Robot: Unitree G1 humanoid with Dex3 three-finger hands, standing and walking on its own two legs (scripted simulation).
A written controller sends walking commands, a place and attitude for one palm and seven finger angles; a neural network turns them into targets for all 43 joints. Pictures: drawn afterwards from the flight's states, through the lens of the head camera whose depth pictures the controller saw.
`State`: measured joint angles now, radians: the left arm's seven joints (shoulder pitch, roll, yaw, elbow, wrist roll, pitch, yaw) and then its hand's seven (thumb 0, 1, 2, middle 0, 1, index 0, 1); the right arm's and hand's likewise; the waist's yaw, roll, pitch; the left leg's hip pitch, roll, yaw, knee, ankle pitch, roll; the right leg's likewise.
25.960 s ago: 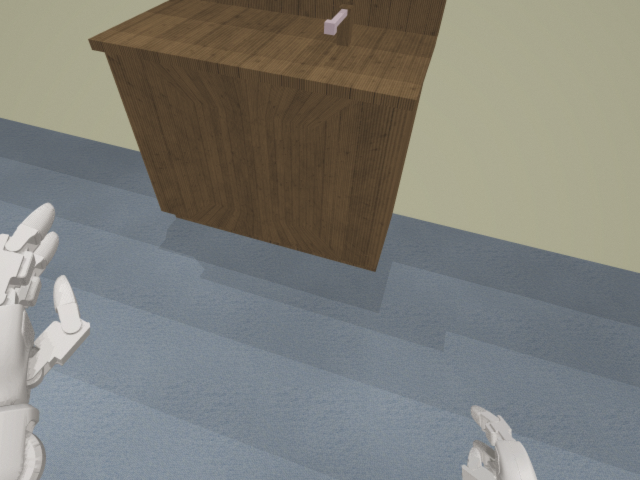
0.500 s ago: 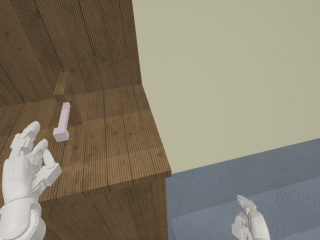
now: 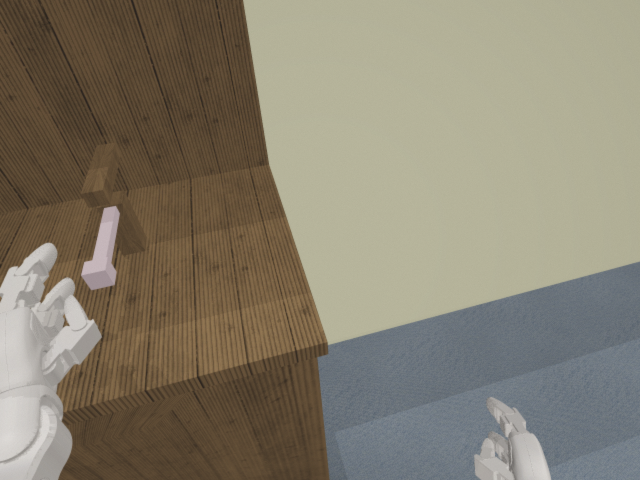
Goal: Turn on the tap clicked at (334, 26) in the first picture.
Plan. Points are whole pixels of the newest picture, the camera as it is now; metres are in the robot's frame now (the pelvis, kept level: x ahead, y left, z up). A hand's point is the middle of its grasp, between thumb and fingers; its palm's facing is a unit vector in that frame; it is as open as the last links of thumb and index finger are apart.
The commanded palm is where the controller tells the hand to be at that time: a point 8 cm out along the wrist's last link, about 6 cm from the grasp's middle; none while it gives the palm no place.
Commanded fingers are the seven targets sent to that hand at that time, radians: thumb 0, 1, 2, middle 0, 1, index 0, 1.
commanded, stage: reach beside the lever's end, fingers flat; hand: left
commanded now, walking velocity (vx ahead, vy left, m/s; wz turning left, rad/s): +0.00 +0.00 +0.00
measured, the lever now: (99, 273) +0.30 +0.32 +0.13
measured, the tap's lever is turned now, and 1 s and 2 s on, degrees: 1 1 1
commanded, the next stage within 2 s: push the lever round in 1.74 s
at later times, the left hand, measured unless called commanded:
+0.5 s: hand (81, 321) +0.23 +0.29 +0.14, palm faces +0.56 -0.82 -0.09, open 7.6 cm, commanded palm +0.18 +0.33 +0.14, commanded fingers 0.00 0.90 0.90 -0.18 -0.23 -0.18 -0.23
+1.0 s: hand (87, 299) +0.27 +0.32 +0.12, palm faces +0.58 -0.81 -0.09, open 7.7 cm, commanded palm +0.22 +0.36 +0.12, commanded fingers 0.00 0.90 0.90 -0.16 -0.17 -0.16 -0.17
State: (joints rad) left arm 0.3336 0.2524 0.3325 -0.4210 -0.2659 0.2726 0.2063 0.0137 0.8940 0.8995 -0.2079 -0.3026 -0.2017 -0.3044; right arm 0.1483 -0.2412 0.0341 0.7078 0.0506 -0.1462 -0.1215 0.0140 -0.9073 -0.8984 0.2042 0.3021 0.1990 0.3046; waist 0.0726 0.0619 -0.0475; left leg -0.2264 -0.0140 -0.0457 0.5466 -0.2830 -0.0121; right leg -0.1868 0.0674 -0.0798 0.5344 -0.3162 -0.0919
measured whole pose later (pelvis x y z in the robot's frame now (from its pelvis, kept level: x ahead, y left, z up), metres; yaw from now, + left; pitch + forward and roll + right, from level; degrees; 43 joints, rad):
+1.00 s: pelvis -0.01 +0.03 +0.00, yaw +0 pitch +0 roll +0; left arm 0.07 0.27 0.37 -0.05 -0.21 0.15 0.22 0.01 0.90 0.90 -0.17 -0.19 -0.16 -0.19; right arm 0.15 -0.24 0.03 0.72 0.04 -0.11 -0.12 0.01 -0.91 -0.90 0.21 0.30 0.20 0.30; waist 0.05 0.04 -0.02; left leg -0.27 -0.04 -0.02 0.56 -0.27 0.03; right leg -0.23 0.04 -0.06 0.54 -0.30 -0.06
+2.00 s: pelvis -0.01 +0.03 +0.00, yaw +0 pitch +2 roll +0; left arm -0.04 0.30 0.43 0.20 -0.21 0.02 0.16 0.01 0.90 0.90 -0.16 -0.15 -0.15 -0.15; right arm 0.18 -0.25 0.02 0.71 0.04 -0.11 -0.11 0.01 -0.91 -0.90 0.21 0.30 0.20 0.30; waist 0.03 0.04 -0.04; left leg -0.35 -0.03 -0.03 0.60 -0.29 0.02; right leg -0.30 0.05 -0.07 0.57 -0.31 -0.06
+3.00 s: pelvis -0.01 +0.02 +0.00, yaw +0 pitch +0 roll +0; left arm -0.06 0.14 0.23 0.07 -0.11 0.08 0.45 0.03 0.92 0.91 -0.16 -0.15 -0.15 -0.15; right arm 0.14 -0.23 0.02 0.71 0.01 -0.02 -0.08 0.01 -0.91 -0.90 0.20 0.30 0.20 0.30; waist 0.03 0.04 -0.04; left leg -0.32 -0.03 -0.03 0.60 -0.29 0.02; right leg -0.28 0.05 -0.07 0.59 -0.31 -0.07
